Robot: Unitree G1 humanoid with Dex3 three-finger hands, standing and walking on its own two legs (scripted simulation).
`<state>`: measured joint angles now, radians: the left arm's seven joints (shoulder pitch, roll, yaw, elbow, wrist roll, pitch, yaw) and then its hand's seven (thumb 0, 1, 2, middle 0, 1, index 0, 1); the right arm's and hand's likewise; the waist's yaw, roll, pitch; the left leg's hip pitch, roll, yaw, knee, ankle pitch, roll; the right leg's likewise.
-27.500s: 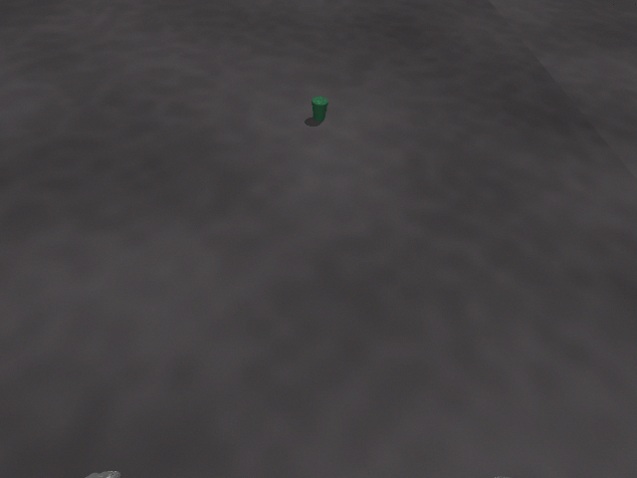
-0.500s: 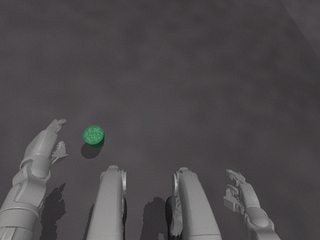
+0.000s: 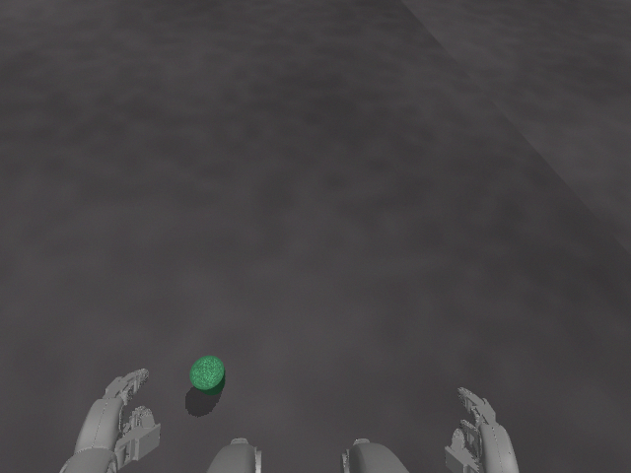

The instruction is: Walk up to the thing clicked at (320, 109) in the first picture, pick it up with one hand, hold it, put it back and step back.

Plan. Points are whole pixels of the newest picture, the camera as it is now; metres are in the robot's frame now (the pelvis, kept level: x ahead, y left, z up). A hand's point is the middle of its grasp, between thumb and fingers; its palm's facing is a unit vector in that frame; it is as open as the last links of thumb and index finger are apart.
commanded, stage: home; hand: left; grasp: from above
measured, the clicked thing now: (210, 378) +0.43 +0.24 -0.64
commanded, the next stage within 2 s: none
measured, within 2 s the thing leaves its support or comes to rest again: neither
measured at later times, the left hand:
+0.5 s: hand (144, 453) +0.16 +0.18 -0.03, palm faces +0.07 -0.98 -0.19, open 7.5 cm
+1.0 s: hand (142, 443) +0.17 +0.19 -0.03, palm faces +0.05 -0.98 -0.20, open 7.4 cm
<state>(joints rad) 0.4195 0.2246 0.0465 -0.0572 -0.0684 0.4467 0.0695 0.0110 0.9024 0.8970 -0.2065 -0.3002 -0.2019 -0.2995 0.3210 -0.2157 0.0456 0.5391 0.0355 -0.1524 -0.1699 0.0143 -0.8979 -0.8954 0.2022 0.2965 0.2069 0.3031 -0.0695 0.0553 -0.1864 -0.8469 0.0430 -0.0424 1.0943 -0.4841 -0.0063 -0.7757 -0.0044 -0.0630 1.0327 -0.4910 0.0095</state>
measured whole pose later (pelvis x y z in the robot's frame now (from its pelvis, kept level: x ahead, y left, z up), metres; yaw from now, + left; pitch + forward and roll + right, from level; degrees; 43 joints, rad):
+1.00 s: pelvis +0.01 +0.01 +0.02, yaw +0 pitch +9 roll -3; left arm 0.49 0.23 0.03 -0.12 -0.06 0.44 0.02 0.01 0.90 0.90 -0.20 -0.30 -0.20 -0.30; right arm 0.30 -0.22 0.04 0.56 0.00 -0.25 -0.19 0.02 -0.90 -0.90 0.20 0.30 0.21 0.30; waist -0.04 0.04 -0.15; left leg -0.70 0.03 -0.03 1.01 -0.47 0.00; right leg -0.63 -0.01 -0.06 0.94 -0.47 0.02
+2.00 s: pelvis +0.01 +0.00 +0.02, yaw +1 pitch +9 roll -2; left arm 0.50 0.23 0.03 -0.12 -0.06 0.44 0.02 0.01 0.91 0.90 -0.20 -0.30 -0.20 -0.30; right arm 0.30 -0.22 0.03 0.54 0.00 -0.24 -0.18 0.02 -0.90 -0.90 0.20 0.30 0.21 0.30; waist -0.04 0.05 -0.16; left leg -0.71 0.04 -0.04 1.01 -0.46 -0.01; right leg -0.64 -0.01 -0.06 0.95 -0.47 0.01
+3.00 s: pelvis +0.00 +0.01 +0.08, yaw -1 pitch -5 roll +0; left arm 0.18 0.28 0.03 1.09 0.03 0.01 0.03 0.01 0.91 0.90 -0.21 -0.30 -0.20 -0.30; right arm 0.16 -0.28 -0.03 1.09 -0.03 0.00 -0.02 0.01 -0.90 -0.90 0.20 0.30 0.21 0.30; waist 0.02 0.01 0.06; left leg -0.14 -0.01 0.04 0.41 -0.19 0.02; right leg -0.13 -0.05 0.00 0.42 -0.21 0.04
